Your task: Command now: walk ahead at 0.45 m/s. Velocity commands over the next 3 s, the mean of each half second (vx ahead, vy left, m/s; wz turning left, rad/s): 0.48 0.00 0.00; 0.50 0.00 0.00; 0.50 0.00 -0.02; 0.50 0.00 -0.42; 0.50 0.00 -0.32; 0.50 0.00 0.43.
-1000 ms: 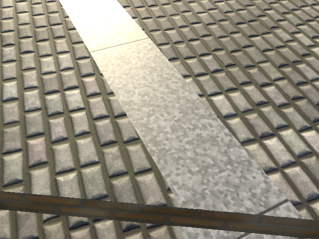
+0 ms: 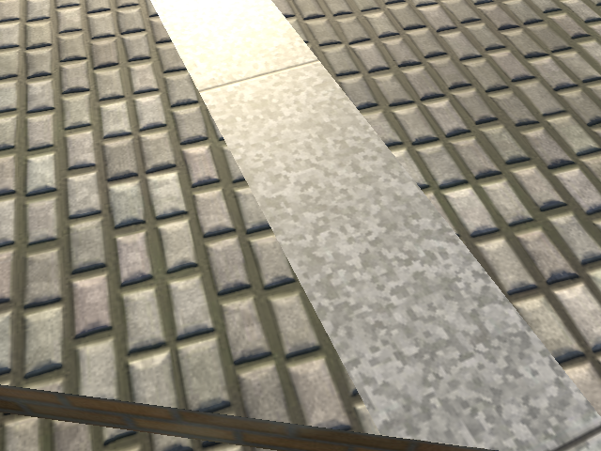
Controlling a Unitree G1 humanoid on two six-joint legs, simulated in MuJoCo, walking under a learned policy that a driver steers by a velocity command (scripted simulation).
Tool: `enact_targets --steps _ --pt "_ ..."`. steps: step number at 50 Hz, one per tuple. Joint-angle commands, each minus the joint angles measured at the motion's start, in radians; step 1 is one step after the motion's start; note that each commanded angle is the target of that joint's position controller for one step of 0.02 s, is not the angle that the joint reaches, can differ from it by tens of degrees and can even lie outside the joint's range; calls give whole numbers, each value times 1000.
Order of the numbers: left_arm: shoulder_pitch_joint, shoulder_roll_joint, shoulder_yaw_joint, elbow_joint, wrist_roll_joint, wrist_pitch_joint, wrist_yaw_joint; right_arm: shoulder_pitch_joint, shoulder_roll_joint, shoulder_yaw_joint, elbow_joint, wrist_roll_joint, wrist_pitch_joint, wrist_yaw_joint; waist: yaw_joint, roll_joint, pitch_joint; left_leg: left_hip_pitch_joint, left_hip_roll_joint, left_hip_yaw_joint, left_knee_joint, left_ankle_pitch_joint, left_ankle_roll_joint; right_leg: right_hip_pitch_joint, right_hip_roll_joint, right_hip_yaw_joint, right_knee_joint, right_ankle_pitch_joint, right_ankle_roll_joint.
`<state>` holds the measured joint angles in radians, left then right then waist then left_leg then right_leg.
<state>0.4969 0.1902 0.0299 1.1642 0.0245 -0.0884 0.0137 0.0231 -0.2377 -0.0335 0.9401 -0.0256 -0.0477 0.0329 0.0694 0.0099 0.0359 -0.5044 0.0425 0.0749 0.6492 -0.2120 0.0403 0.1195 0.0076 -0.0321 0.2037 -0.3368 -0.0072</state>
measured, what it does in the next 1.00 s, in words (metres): climbs: left foot, then right foot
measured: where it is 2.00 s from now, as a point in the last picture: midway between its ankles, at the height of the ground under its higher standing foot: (331, 188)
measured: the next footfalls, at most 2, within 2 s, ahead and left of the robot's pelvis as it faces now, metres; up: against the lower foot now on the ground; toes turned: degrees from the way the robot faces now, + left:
left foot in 0.06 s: +0.18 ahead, +0.11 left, +0.00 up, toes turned +5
right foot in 0.56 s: +0.35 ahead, -0.06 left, +0.00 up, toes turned -4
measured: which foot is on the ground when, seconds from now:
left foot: up 0.00-0.04, down 0.06-0.56, up 0.58-0.94, down 0.96-1.00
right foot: down 0.00-0.08, up 0.10-0.54, down 0.56-1.00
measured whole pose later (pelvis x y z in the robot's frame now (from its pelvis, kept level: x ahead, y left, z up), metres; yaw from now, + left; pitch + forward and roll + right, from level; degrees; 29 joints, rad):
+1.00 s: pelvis +0.47 +0.05 +0.04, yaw +1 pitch +4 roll +2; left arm 0.51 0.13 -0.01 1.09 -0.02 -0.07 0.01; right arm -0.04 -0.07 0.09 0.62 -0.02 -0.01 0.01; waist 0.02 0.00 0.01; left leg -0.89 -0.01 0.20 1.29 -0.48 0.15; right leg -0.02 -0.05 -0.09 0.35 -0.09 -0.10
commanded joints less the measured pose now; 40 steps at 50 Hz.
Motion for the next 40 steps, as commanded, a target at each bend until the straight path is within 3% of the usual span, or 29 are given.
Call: enact_targets --steps 1,2,3,4,5,6,7,8,10,12,17,18,20,23,25,26,27,28,29,30,31,32,33,34,35,36,37,38,40 --pt "-42 166 24 -44 -10 -13 -3 50 -67 -15 -39 4 -20 -18 -98 -139 22 235 -78 62 -105 63 45 -160 -206 60 141 832 -130" --pt "-53 160 19 -50 -15 -11 -4 194 -95 -30 11 -2 -28 -28 -156 -99 -53 402 -99 69 -157 89 64 -190 -167 25 309 872 -107" --pt "-67 144 11 -67 -16 -11 -4 344 -148 -49 46 -21 -38 -38 -216 -58 -133 610 12 -44 -173 53 89 -342 -131 7 517 662 -85" --pt "6 36 -13 -108 -36 -9 -9 486 -283 -80 68 -39 -37 -41 -207 224 -257 818 322 -513 -299 -100 194 -616 16 -66 900 89 -39" --pt "-15 99 9 -93 -10 -3 -7 443 -270 -83 77 -3 -23 -29 -181 159 -258 725 354 -719 -423 -200 226 -680 29 71 1053 -169 -66" --pt "-71 102 14 -111 -3 3 -12 292 -217 -67 40 14 -20 -24 -114 91 -104 575 325 -586 -439 -312 203 -726 -39 84 1080 -82 -84" --pt "-113 87 9 -116 3 1 -18 201 -131 -45 16 17 -27 -18 -92 35 -18 441 275 -477 -478 -241 186 -711 -74 75 1034 2 -81" --pt "-131 69 8 -122 3 3 -20 166 -94 -33 10 14 -36 -19 -63 39 15 361 225 -379 -502 -103 161 -668 -98 73 975 43 -75" --pt "-110 65 9 -116 19 20 -25 196 -56 -17 36 8 -49 -27 -31 53 -9 306 176 -233 -488 185 144 -576 -101 56 926 56 -54" --pt "-123 56 11 -126 20 29 -28 256 -67 -14 57 9 -62 -31 -21 52 -31 320 163 -174 -474 334 158 -581 -96 34 889 72 -41" --pt "-364 48 2 -215 17 36 -38 325 -75 -8 70 11 -59 -39 -68 48 36 347 150 -144 -532 212 172 -683 -106 -7 635 184 -4" --pt "-305 20 -8 -195 12 43 -31 361 -55 -5 78 4 -52 -41 -62 94 -21 357 147 -127 -500 245 183 -617 -75 -53 700 143 -9" --pt "-332 21 -12 -210 6 49 -21 366 -55 0 68 -2 -45 -40 -56 63 8 329 163 -112 -450 399 196 -594 -62 -78 675 95 -23" --pt "-326 31 -6 -228 11 46 -5 367 -77 -2 58 -4 -41 -45 -31 51 1 428 214 -139 -375 625 215 -618 -51 -74 663 40 -78" --pt "-238 47 8 -204 3 32 6 347 -90 -5 49 1 -39 -46 3 58 -54 469 171 -90 -192 952 192 -468 11 -90 516 41 -103" --pt "-130 43 15 -176 -4 20 11 324 -105 -12 49 13 -35 -45 55 72 -92 469 140 -67 -41 996 177 -358 26 -98 367 127 -112" --pt "15 46 25 -131 -5 11 19 275 -104 -17 40 36 -33 -43 130 61 -119 381 91 -47 155 891 144 -184 26 -96 175 274 -116" --pt "126 155 53 -102 16 9 23 211 -56 -7 -12 48 -43 -35 156 -60 -116 132 -10 -17 491 437 81 -25 -171 175 59 289 -155" --pt "87 195 55 -97 -1 17 5 292 60 8 -19 19 -41 -39 7 -197 -60 -134 -115 -75 800 -198 63 41 -330 430 134 801 -164" --pt "28 240 68 -116 -10 40 3 403 51 3 -20 27 -29 -37 -14 -243 -129 -251 -113 -133 963 -193 61 11 -428 595 21 294 -315" --pt "-63 127 45 -133 -3 47 -8 291 14 -4 -38 1 -22 -32 -30 -126 27 -403 -64 -98 1140 -172 57 -94 -385 531 -43 -97 -329" --pt "-86 64 23 -129 3 46 -15 217 22 -7 -78 -7 -20 -29 -42 -87 89 -503 -52 -77 1252 -176 67 -168 -337 453 -70 -242 -289" --pt "-62 21 4 -106 8 39 -17 159 62 8 -117 -7 -13 -27 -58 -53 115 -592 -35 -92 1341 -167 74 -210 -295 375 -54 -191 -248" --pt "-26 12 -5 -84 9 28 -11 126 105 25 -154 -9 -2 -24 -76 -25 121 -645 -22 -112 1385 -157 81 -265 -275 306 -32 -127 -218" --pt "23 6 -11 -57 18 19 -15 97 156 44 -183 3 15 -38 -67 -47 92 -730 -50 -83 1613 -220 97 -283 -285 287 -29 -95 -225" --pt "31 26 -15 -50 15 8 -19 60 173 60 -235 5 22 -49 -86 -24 89 -802 -48 -113 1653 -241 107 -301 -285 262 -22 -121 -206" --pt "7 39 -22 -53 13 -1 -24 13 176 72 -283 10 24 -55 -104 -11 102 -819 -49 -112 1619 -242 106 -366 -270 224 -42 -149 -185" --pt "7 47 -29 -49 10 -11 -31 -41 182 81 -321 14 25 -64 -99 -43 114 -881 -61 -94 1685 -266 106 -391 -266 216 -56 -142 -188" --pt "-11 62 -41 -52 -6 -19 -31 -112 157 91 -394 12 28 -68 -115 -14 141 -886 -33 -65 1526 -253 89 -448 -239 161 -112 -127 -164"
